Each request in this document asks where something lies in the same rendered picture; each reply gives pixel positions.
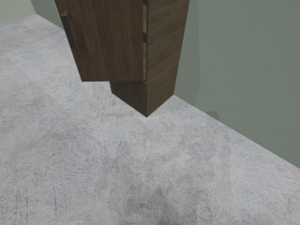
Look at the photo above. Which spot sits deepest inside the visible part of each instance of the cupboard door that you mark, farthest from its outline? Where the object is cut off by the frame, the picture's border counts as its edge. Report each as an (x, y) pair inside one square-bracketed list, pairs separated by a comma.
[(109, 36)]

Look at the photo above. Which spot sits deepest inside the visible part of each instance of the handle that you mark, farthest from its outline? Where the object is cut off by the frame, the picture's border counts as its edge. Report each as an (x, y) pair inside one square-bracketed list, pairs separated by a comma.
[(69, 31)]

